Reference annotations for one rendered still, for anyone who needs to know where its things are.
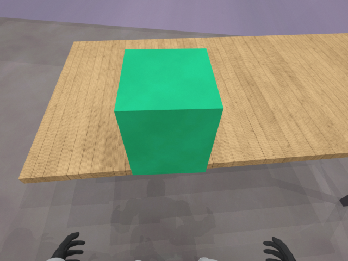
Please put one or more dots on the table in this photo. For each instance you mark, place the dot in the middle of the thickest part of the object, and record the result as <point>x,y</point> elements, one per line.
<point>284,97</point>

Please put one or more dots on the robot left hand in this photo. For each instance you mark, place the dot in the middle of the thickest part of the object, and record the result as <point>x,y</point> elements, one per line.
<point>63,252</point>

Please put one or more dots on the robot right hand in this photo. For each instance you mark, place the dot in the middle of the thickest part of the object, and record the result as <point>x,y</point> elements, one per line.
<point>284,253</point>

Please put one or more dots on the carton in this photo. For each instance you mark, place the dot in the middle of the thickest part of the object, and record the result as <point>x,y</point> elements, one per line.
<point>168,109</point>

